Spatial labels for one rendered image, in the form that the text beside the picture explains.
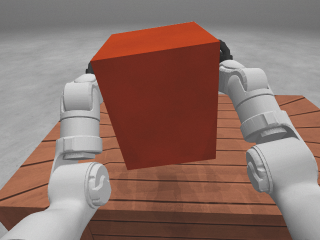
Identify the pedestal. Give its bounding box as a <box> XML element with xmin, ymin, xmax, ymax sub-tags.
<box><xmin>0</xmin><ymin>94</ymin><xmax>320</xmax><ymax>240</ymax></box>

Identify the left robot forearm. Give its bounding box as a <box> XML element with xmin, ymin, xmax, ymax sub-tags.
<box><xmin>47</xmin><ymin>73</ymin><xmax>103</xmax><ymax>202</ymax></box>

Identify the carton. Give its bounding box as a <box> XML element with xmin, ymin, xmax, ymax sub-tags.
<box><xmin>90</xmin><ymin>21</ymin><xmax>221</xmax><ymax>170</ymax></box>

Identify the right robot forearm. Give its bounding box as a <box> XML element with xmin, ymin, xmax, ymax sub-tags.
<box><xmin>218</xmin><ymin>60</ymin><xmax>319</xmax><ymax>181</ymax></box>

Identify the left robot upper arm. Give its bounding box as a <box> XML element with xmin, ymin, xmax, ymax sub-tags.
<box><xmin>0</xmin><ymin>162</ymin><xmax>112</xmax><ymax>240</ymax></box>

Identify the robot right hand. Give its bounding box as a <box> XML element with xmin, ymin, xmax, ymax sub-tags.
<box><xmin>218</xmin><ymin>39</ymin><xmax>233</xmax><ymax>63</ymax></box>

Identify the robot left hand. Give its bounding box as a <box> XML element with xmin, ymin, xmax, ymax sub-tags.
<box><xmin>85</xmin><ymin>62</ymin><xmax>94</xmax><ymax>75</ymax></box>

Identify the right robot upper arm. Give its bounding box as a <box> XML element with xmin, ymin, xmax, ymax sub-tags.
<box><xmin>246</xmin><ymin>137</ymin><xmax>320</xmax><ymax>240</ymax></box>

